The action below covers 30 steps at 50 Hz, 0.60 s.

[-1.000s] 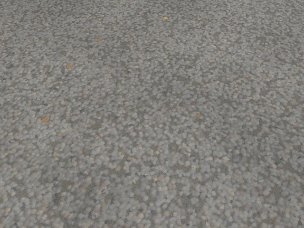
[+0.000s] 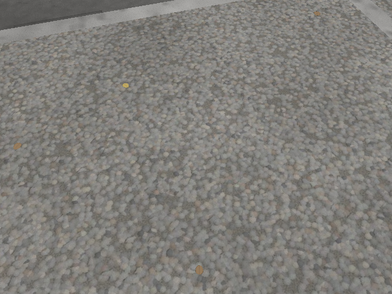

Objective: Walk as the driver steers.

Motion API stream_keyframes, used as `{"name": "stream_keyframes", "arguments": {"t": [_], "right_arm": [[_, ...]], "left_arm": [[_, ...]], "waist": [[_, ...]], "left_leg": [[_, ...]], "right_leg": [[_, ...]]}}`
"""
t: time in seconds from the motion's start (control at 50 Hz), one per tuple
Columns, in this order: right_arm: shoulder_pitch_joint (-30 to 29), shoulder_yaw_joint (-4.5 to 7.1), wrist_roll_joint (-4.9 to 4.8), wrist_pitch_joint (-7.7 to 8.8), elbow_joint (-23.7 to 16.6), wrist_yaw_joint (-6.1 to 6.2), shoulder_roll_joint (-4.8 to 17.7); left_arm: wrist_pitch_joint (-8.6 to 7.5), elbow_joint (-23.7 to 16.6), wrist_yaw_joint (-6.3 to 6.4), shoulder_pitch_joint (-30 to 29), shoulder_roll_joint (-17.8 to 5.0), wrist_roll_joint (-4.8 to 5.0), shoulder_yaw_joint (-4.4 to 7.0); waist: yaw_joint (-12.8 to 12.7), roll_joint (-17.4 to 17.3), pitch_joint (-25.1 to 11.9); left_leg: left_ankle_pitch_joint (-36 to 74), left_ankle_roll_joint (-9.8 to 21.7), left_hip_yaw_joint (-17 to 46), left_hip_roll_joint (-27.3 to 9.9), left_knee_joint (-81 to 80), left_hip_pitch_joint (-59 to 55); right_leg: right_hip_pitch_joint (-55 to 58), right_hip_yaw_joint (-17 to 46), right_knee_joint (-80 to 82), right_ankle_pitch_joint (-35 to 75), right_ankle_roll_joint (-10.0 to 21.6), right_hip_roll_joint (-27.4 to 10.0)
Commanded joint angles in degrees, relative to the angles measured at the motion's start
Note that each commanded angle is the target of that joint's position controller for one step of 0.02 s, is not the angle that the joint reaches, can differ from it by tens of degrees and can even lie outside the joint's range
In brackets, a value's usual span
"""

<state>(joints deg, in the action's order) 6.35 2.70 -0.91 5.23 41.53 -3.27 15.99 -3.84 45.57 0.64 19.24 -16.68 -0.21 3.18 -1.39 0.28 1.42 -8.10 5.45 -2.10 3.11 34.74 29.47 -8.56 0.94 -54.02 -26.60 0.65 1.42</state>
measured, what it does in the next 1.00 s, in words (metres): walks ahead, turning left: right foot, then left foot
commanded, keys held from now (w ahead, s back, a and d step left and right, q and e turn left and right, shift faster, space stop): w+q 0.74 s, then q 0.04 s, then no key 0.22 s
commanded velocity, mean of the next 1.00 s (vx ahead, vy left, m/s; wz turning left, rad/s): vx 0.45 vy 0.00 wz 0.50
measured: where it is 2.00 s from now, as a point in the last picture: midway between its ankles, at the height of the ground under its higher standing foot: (167, 250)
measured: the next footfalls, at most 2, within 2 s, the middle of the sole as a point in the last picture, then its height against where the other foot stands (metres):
right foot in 0.44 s outside the picture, level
left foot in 0.92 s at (128, 255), level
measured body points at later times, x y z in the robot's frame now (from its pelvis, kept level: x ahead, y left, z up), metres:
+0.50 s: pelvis +0.29 -0.01 +0.01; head +0.31 +0.00 +0.46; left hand +0.44 +0.29 -0.05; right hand +0.41 -0.27 -0.11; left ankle +0.12 +0.07 -0.67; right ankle +0.40 -0.09 -0.72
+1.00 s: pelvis +0.49 +0.12 +0.00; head +0.53 +0.15 +0.45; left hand +0.38 +0.39 -0.13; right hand +0.81 +0.03 -0.07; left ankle +0.54 +0.25 -0.72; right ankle +0.44 -0.09 -0.65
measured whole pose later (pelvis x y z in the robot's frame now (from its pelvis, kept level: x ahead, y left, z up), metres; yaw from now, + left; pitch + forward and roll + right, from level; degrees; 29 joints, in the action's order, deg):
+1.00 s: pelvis +0.49 +0.12 +0.00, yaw +32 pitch +3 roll -1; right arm 3.9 2.5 0.8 1.9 33.9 -2.1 16.0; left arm -3.5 47.7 -0.1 15.4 -17.6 0.7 2.7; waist -3.1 -0.6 4.2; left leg -7.0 3.6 -0.4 1.3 33.9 29.6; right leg -15.5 -1.8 -60.1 -34.0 -2.5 -3.1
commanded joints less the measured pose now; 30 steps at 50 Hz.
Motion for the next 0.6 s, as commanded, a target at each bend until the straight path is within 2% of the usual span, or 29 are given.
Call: {"name": "stream_keyframes", "arguments": {"t": [0.02,0.04,0.06,0.08,0.14,0.18,0.24,0.32,0.38,0.4,0.42,0.44,0.46,0.48,0.5,0.52,0.54,0.56,0.6], "right_arm": [[13.73,2.95,-0.26,-0.33,-1.29,1.02,9.07],[10.45,2.62,0.1,-0.48,-2.08,1.11,8.3],[8.26,2.09,0.46,-0.42,-2.98,1.25,6.81],[7.21,1.98,0.84,-0.51,-3.73,1.37,6.74],[7.87,2.4,0.44,-0.26,-3.66,2.06,7.81],[9.38,2.79,0.11,-0.4,-3.11,2.77,9.03],[12.08,2.85,-0.58,-1.19,-2.11,3.56,9.15],[15.62,2.89,-0.89,-2.26,-1.05,4.08,9.24],[15.27,3.02,-0.73,-2.95,-1.18,4.41,9.22],[14.29,3.06,-0.65,-3.12,-1.49,4.43,9.07],[12.98,2.7,-0.53,-3.12,-2.12,4.32,7.96],[11.71,1.69,0.06,-2.78,-3.37,3.99,5.2],[18.38,0.56,-0.72,-2.19,-4.33,4.03,1.84],[20.04,0.53,-0.98,-1.84,-4.84,3.98,4.38],[16.17,1.79,-1.25,-2.14,-4.47,3.87,8.9],[11.95,2.03,-0.73,-2.57,-5.26,3.83,9.26],[9.6,2.14,-0.11,-2.68,-6.14,3.62,8.46],[9.24,2.35,-0.13,-2.95,-6.42,3.33,7.59],[10.28,1.98,-0.71,-3.65,-6.44,2.91,5.11]], "left_arm": [[-4.24,-8.07,-1.28,-3.23,-7.33,2.06,0.49],[-4.61,-8.86,-1.04,-5.99,-6.84,1.14,0.42],[-4.28,-9.03,-0.56,-6.52,-7.33,-0.19,0.97],[-3.69,-9.33,-0.44,-5.59,-6.95,-0.61,1.1],[-2.16,-9.57,0.15,-4.5,-4.96,-1.09,0.75],[-1.85,-10.77,0.48,-8.53,-3.99,-1.15,0.36],[-2.32,-12.01,0.14,-15.17,-2.31,-0.82,-0.24],[-3.33,-13.43,-1.05,-21.47,-3.09,0.27,-0.03],[-4.19,-13.48,-1.64,-20.87,-5.1,0.58,0.96],[-4.45,-12.88,-1.58,-18.32,-5.76,0.68,1.42],[-4.71,-11.69,-1.25,-13.25,-6.99,0.47,2.21],[-4.89,-10.88,-0.72,-5.29,-9.53,-0.5,3.11],[-4.16,-9.5,-0.33,2.3,-14.15,-1.42,4.44],[-3.49,-8.53,-0.76,3.95,-11.5,0.03,4.03],[-3.14,-9.19,-0.55,1.4,-7.24,0.4,2.91],[-2.64,-9.52,-0.42,-1.4,-5.79,0.13,2.33],[-2.41,-9.1,-0.49,-3.65,-4.82,-0.08,1.89],[-2.48,-8.78,-0.51,-5.13,-3.75,-0.34,1.45],[-2.88,-7.88,-0.76,-6.38,-3.71,-0.23,1.52]], "waist": [[6.96,-6.18,-12.69],[4.87,-0.49,-7.07],[2.96,0.6,-5.19],[1.38,-1.15,-4.46],[0.18,-2.69,-3.72],[1.29,-2.88,-2.57],[3.99,-4.24,-2.5],[6.32,-5.51,-2.3],[4.92,-7.03,-2.43],[3.31,-8.02,-2.94],[0.39,-7.9,-5.43],[-3.57,-5.09,-12.41],[-3.08,8.48,-21.2],[-2.75,16.85,-21.57],[-3.63,9.6,-13.3],[-3.34,4.9,-7.39],[-2.17,3.24,-3.19],[-0.72,4.32,-1.37],[0.7,6.4,-0.37]], "left_leg": [[-9.32,13.29,37.25,-19.12,-17.4,-41.91],[-3.42,12.01,31.53,-17.0,-18.49,-32.4],[2.54,11.09,27.63,-15.01,-19.65,-26.37],[6.21,11.24,26.26,-13.72,-20.83,-22.51],[13.86,12.03,21.29,-11.72,-22.36,-16.93],[15.26,11.03,18.81,-10.23,-22.56,-15.25],[12.0,7.89,16.73,-7.34,-20.77,-14.69],[7.49,6.79,21.46,-8.62,-17.33,-18.42],[6.63,5.74,26.99,-10.4,-13.0,-23.11],[8.21,5.11,27.87,-10.26,-11.03,-23.23],[11.18,3.62,26.75,-8.13,-6.55,-21.84],[8.94,1.64,23.27,-5.47,5.63,-16.18],[-7.7,-2.8,14.51,2.66,24.69,3.2],[-26.07,-3.72,12.85,0.74,34.63,13.66],[-21.49,-4.22,13.32,-2.53,39.33,16.99],[-16.85,-4.63,10.9,-4.45,39.73,16.46],[-13.63,-4.84,10.18,-5.95,37.46,15.45],[-11.64,-4.82,9.92,-7.54,35.66,13.48],[-9.63,-5.19,8.25,-8.66,33.91,10.66]], "right_leg": [[-36.52,6.56,-25.13,2.08,0.68,-2.16],[-35.22,5.4,-19.68,5.39,0.86,-4.33],[-31.65,5.2,-14.83,7.73,0.57,-6.16],[-28.88,5.06,-12.74,8.71,0.02,-6.66],[-27.28,3.37,-6.21,11.06,-2.45,-6.75],[-28.09,2.64,0.9,17.38,-3.84,-6.01],[-24.88,2.34,13.83,28.12,-4.3,-3.55],[-21.9,2.82,22.95,30.2,-3.87,-0.84],[-18.86,4.03,27.32,24.35,-2.05,-0.14],[-15.23,3.61,28.74,22.97,-0.93,-0.11],[-7.19,3.05,31.33,24.23,0.9,-0.84],[7.04,8.77,29.2,23.77,4.64,-8.1],[29.37,28.94,29.13,16.91,13.36,-20.98],[31.03,43.54,33.9,6.19,15.61,-26.66],[23.88,37.59,35.32,0.87,13.31,-24.61],[16.23,29.39,36.48,4.74,11.27,-21.97],[9.54,23.84,38.47,10.02,10.56,-19.52],[5.27,19.17,40.18,13.88,9.81,-17.51],[0.45,12.59,43.02,18.49,9.82,-15.55]]}}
